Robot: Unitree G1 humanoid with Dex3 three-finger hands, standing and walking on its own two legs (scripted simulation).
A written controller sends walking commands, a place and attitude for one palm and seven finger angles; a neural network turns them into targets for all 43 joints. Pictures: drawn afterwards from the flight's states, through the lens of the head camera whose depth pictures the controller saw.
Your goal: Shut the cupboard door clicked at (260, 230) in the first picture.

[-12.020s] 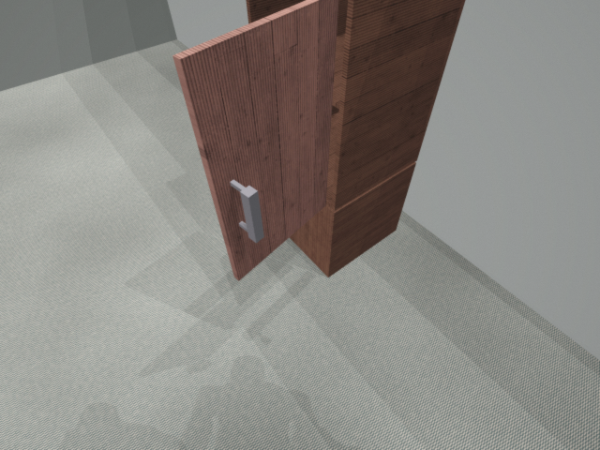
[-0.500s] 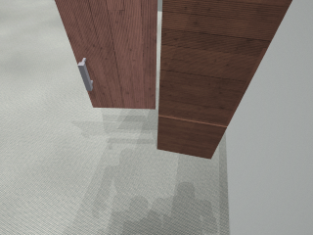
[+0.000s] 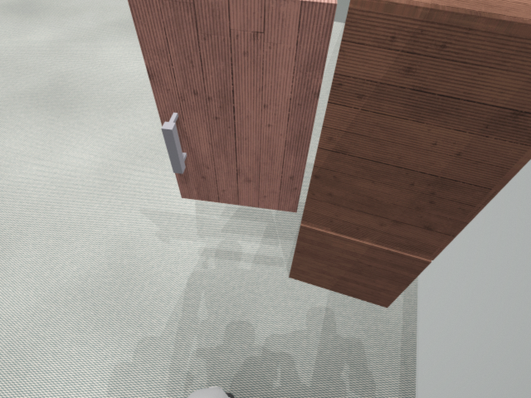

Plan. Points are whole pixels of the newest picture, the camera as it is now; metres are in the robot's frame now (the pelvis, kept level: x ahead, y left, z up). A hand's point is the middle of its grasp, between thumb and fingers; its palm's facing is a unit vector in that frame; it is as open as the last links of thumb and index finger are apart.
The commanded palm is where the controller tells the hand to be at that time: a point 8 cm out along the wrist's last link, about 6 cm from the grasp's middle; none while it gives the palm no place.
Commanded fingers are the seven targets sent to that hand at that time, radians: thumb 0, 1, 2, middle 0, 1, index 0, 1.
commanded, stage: take the last steps up to it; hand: left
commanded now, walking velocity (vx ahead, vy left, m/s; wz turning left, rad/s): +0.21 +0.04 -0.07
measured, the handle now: (177, 143) +0.65 +0.28 -0.07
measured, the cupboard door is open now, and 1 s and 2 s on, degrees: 100 100 100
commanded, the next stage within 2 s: come to a stop and stand still in 0.20 s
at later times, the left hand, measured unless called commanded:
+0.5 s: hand (187, 333) +0.24 +0.17 -0.15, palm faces -0.08 -0.98 -0.20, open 7.4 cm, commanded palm none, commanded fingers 0.00 0.90 0.90 -0.20 -0.30 -0.20 -0.30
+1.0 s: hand (160, 370) +0.17 +0.20 -0.16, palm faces -0.07 -0.97 -0.24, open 7.4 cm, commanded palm none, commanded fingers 0.00 0.90 0.90 -0.20 -0.30 -0.20 -0.30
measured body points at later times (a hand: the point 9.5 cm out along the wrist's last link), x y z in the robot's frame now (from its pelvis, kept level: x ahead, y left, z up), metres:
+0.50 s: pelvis +0.13 +0.01 +0.01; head +0.16 -0.01 +0.46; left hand +0.24 +0.22 -0.13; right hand +0.11 -0.21 -0.15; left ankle +0.11 +0.12 -0.71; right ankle +0.15 -0.08 -0.72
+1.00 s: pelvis +0.13 +0.02 +0.01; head +0.16 +0.02 +0.46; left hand +0.18 +0.25 -0.15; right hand +0.19 -0.23 -0.14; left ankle +0.13 +0.13 -0.72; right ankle +0.13 -0.09 -0.72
